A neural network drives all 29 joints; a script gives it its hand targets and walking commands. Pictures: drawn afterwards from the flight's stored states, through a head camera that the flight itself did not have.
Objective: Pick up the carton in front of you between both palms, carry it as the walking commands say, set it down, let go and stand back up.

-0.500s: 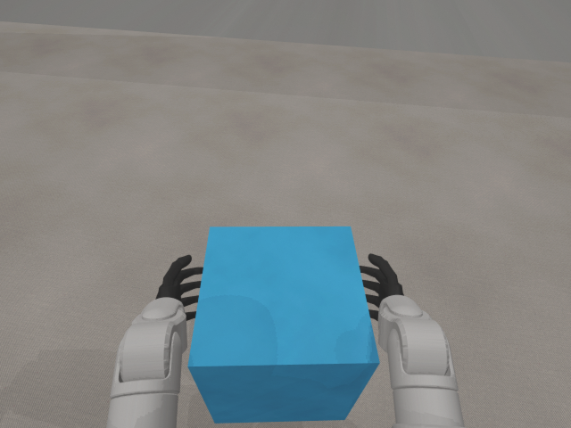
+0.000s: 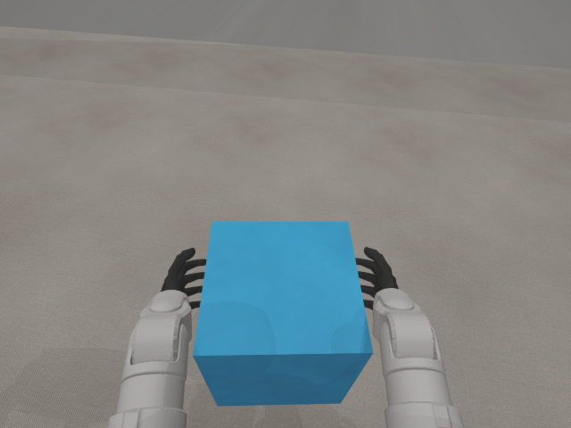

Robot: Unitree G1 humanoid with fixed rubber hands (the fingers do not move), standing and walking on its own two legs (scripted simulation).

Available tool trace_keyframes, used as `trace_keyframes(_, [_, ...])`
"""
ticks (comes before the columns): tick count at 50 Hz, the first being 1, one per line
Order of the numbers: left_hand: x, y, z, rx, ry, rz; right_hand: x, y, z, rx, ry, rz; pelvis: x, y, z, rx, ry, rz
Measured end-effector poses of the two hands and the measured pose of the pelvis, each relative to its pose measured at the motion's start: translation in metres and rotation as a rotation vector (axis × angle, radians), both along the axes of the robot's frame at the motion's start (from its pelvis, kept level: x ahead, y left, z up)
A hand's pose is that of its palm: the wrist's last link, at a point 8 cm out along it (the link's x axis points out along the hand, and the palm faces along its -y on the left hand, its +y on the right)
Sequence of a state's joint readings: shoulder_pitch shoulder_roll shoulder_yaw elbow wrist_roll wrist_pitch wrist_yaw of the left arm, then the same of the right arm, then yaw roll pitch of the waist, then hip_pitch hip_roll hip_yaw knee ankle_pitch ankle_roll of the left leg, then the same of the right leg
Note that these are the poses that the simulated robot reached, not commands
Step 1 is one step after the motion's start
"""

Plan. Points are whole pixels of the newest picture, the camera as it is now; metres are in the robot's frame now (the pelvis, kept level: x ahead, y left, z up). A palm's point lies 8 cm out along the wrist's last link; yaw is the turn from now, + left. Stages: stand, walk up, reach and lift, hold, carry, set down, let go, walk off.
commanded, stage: carry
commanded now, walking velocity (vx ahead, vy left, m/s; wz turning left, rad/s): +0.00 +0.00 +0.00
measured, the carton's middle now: (280, 317) +0.31 +0.00 -0.04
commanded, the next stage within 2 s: hold in 0.94 s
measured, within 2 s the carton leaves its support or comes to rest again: neither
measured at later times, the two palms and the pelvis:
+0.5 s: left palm (175, 315) +0.27 +0.15 +0.04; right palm (392, 313) +0.27 -0.15 +0.04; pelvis -0.02 +0.00 +0.00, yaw +0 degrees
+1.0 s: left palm (179, 322) +0.25 +0.14 +0.04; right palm (399, 321) +0.25 -0.16 +0.04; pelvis -0.03 -0.01 +0.00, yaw -1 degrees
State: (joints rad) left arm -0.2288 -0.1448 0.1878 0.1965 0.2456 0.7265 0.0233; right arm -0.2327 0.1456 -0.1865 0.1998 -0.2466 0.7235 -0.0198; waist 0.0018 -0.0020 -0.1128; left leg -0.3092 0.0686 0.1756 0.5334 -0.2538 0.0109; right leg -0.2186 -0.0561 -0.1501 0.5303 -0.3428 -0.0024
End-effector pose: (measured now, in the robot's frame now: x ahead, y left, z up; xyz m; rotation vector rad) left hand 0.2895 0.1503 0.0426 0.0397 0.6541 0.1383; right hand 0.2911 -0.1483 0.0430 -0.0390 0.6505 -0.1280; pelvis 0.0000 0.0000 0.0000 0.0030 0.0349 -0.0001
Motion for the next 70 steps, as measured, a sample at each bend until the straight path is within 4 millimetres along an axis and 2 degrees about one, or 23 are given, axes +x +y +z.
trace_keyframes(20, [-0.021, -0.004, -0.001, 0.001, 0.011, -0.001, -0.021, -0.004, -0.001, -0.002, 0.011, 0.000, -0.020, -0.004, 0.001, -0.002, -0.005, 0.002])
trace_keyframes(47, [-0.031, -0.011, -0.001, 0.003, 0.012, -0.003, -0.032, -0.011, -0.001, -0.002, 0.012, -0.003, -0.030, -0.011, 0.000, -0.001, -0.007, 0.000])
trace_keyframes(51, [-0.037, -0.013, 0.001, 0.008, 0.016, -0.010, -0.038, -0.013, 0.000, -0.013, 0.017, 0.001, -0.033, -0.011, 0.006, 0.004, -0.082, -0.022])
trace_keyframes(61, [-0.034, -0.029, 0.004, 0.006, 0.015, -0.103, -0.063, -0.028, 0.005, -0.012, 0.017, -0.095, -0.041, -0.001, 0.009, -0.010, -0.161, -0.084])
trace_keyframes(70, [-0.031, -0.021, 0.006, -0.020, 0.017, -0.098, -0.063, -0.019, 0.008, -0.001, 0.018, -0.118, -0.049, 0.012, 0.006, -0.013, -0.185, -0.109])
